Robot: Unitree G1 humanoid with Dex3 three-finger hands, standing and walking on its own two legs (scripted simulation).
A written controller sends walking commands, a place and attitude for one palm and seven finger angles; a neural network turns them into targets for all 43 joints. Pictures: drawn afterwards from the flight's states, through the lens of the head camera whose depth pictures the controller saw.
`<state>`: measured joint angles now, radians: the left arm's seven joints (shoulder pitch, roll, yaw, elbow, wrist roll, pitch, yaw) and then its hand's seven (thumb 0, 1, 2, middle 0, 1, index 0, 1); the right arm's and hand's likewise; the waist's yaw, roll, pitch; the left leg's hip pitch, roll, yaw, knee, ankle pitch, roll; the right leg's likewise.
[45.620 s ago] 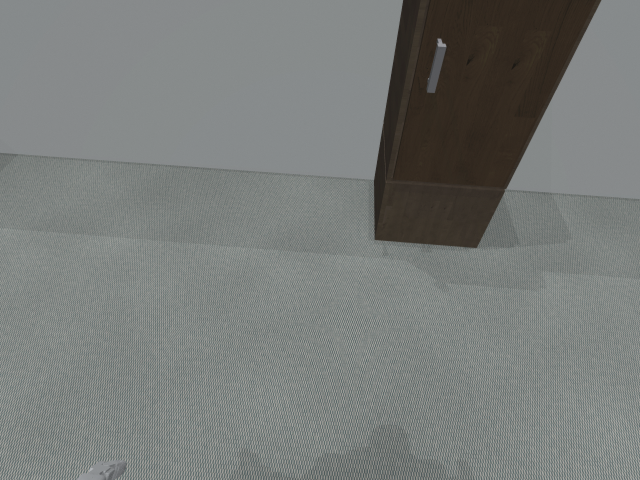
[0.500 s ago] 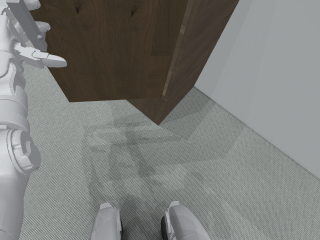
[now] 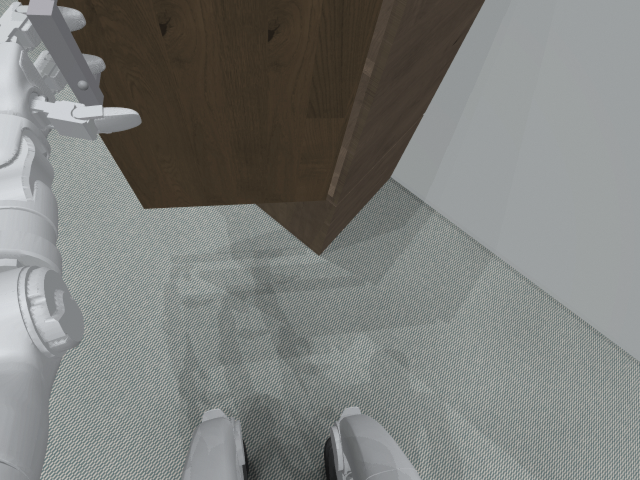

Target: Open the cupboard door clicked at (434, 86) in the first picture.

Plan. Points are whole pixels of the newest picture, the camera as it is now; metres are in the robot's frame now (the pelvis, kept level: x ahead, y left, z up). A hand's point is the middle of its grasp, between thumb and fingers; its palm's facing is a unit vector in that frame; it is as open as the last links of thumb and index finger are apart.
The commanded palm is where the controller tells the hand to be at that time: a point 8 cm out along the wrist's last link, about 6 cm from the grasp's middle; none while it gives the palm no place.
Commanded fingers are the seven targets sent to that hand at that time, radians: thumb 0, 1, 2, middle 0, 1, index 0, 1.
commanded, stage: close the thumb around the handle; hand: left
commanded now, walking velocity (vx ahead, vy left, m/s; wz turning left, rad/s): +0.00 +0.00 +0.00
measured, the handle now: (73, 47) +0.60 +0.22 +0.09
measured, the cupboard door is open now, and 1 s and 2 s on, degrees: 46 55 90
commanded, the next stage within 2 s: pull the door open along its arc in 0.48 s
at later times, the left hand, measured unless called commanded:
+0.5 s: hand (93, 81) +0.55 +0.20 +0.09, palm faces +0.05 -1.00 -0.02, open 5.6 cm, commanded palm +0.53 +0.23 +0.09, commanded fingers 0.00 0.90 0.90 -0.40 -1.35 -0.40 -1.35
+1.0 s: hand (98, 123) +0.50 +0.19 +0.09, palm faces +0.02 -1.00 -0.01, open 5.7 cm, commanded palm +0.43 +0.23 +0.09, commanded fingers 0.00 0.90 0.90 -0.40 -1.35 -0.40 -1.35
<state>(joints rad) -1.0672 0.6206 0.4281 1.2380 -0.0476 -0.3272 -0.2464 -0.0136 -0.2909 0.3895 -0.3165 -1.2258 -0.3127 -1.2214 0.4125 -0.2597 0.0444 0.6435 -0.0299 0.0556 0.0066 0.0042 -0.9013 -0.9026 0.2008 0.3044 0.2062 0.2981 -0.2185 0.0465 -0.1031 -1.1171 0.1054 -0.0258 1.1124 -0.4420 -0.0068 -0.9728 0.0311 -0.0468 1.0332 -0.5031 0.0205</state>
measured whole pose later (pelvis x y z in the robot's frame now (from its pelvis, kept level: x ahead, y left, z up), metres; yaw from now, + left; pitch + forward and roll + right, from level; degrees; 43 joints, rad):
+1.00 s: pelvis +0.02 -0.01 +0.02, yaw +0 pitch +22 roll -3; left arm -0.71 0.44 0.39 0.92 -0.15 -0.33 -0.24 0.00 0.73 0.76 -0.37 -1.35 -0.36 -1.35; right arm 0.41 -0.25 0.01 0.60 0.00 0.09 0.03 0.01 -0.90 -0.90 0.20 0.30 0.21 0.30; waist -0.16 0.05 -0.13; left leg -0.96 0.10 0.01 1.02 -0.44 -0.01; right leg -0.84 0.03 -0.01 0.96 -0.50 0.02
